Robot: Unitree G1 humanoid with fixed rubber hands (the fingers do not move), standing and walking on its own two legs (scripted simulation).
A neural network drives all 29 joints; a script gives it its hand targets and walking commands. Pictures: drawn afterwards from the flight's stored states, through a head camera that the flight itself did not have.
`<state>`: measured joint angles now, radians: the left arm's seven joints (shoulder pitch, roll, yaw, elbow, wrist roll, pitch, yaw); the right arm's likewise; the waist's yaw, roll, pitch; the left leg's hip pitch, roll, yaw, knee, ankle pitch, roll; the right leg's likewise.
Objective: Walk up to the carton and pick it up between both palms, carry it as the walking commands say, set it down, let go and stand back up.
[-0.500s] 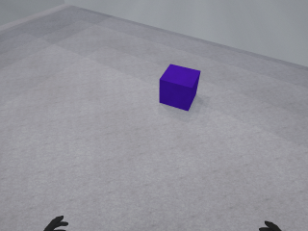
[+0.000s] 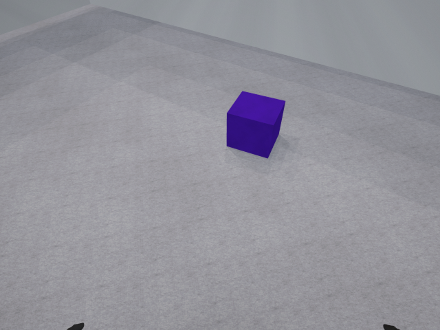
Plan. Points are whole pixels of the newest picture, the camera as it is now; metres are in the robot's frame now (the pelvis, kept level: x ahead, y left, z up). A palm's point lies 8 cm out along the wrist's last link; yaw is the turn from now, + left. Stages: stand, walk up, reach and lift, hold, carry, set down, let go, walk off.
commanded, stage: stand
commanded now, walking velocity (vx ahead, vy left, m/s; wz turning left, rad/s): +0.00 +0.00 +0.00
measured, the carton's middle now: (254, 124) +1.42 -0.18 -0.64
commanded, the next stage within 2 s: walk up in 1.06 s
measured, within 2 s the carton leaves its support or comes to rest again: neither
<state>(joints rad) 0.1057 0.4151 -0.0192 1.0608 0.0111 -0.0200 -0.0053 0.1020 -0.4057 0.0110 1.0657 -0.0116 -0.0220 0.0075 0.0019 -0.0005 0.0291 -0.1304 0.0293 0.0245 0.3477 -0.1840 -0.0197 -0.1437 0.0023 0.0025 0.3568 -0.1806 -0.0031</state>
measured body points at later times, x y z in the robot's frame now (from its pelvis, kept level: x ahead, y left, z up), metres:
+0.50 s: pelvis +0.01 +0.00 +0.00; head +0.01 +0.00 +0.45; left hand +0.11 +0.32 -0.11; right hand +0.11 -0.32 -0.12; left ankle +0.00 +0.13 -0.75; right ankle +0.01 -0.12 -0.75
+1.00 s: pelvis +0.01 +0.00 +0.00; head +0.01 +0.00 +0.45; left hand +0.11 +0.32 -0.11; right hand +0.10 -0.32 -0.12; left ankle +0.00 +0.13 -0.75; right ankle +0.01 -0.12 -0.75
